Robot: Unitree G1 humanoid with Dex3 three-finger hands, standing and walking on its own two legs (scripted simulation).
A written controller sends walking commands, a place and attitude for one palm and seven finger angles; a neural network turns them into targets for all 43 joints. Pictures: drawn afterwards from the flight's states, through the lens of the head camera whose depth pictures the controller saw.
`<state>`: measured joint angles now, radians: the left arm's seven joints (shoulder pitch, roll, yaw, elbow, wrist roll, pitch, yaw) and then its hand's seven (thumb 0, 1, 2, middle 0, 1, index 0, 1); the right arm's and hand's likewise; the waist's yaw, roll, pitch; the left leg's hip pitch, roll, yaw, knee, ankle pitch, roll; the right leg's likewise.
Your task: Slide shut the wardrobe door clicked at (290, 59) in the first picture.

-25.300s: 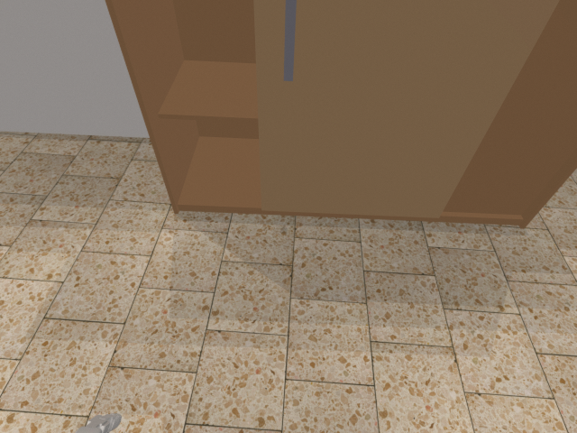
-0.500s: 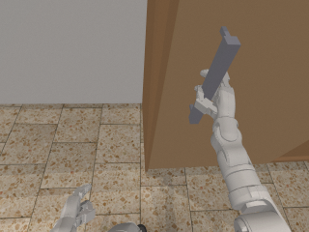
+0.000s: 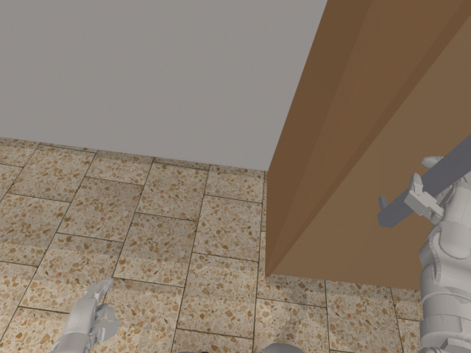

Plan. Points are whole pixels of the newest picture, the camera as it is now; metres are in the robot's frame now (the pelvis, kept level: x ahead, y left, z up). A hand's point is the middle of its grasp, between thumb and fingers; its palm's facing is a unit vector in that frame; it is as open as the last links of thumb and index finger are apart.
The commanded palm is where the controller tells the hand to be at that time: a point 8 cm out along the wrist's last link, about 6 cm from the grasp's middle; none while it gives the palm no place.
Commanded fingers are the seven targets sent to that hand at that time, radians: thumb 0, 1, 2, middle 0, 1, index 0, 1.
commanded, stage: stop walking and hold the door there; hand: right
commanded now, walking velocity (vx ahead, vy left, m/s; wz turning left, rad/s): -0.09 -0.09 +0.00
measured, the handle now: (426, 174) +0.42 -0.30 +0.08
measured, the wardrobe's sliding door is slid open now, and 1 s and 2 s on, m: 0.00 0.00 0.00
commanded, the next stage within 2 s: none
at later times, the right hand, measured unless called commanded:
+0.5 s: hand (421, 196) +0.37 -0.28 +0.08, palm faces +0.27 +0.94 -0.23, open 6.0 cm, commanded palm +0.34 -0.32 +0.08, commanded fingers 0.00 -0.90 -0.90 0.45 1.40 0.45 1.40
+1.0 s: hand (420, 196) +0.37 -0.28 +0.08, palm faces +0.18 +0.97 -0.14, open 6.1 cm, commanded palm +0.34 -0.32 +0.08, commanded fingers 0.00 -0.90 -0.90 0.45 1.40 0.45 1.40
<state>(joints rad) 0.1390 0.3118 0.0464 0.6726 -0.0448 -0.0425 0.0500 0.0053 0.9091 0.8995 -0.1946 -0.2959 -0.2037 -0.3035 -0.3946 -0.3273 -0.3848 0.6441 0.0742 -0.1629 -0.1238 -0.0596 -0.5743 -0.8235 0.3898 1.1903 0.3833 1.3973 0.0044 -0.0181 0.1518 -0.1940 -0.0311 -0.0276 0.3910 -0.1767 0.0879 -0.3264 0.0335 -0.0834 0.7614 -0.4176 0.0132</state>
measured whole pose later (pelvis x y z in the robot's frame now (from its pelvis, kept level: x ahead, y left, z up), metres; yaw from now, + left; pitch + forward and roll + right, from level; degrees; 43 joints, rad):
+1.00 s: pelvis +0.01 -0.11 -0.01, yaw +5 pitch -1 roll +1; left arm 0.19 0.20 -0.02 0.68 -0.03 -0.05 0.07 0.01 0.90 0.90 -0.20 -0.30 -0.21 -0.30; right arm -0.20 -0.25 -0.15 0.33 0.07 -0.16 -0.11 -0.04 -0.63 -0.77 0.46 1.40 0.34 1.40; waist -0.02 -0.01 0.03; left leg -0.21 -0.02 -0.14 0.42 -0.20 -0.05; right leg -0.16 0.05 -0.02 0.46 -0.28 -0.06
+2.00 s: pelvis -0.02 -0.12 -0.01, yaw +5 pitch -1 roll +1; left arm 0.20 0.25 -0.01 0.69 -0.03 -0.02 0.10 0.01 0.90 0.90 -0.20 -0.30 -0.21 -0.30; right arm -0.31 -0.25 -0.13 0.45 0.08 -0.13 -0.13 -0.02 -0.63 -0.78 0.43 1.37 0.31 1.40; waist 0.00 -0.03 0.05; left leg -0.19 -0.02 0.03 0.40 -0.20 0.02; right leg -0.19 0.00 -0.15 0.42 -0.22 -0.06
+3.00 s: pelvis -0.04 -0.11 -0.02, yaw +3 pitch +3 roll +0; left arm 0.31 0.25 -0.02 0.71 -0.05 -0.12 0.05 0.01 0.91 0.90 -0.20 -0.30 -0.21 -0.30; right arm -0.46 -0.31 -0.17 0.67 0.03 -0.15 -0.11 0.00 0.48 -0.24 0.34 1.26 0.33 1.26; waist 0.02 -0.01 -0.03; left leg -0.34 -0.02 0.08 0.53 -0.24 0.04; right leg -0.36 -0.01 -0.10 0.55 -0.24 -0.05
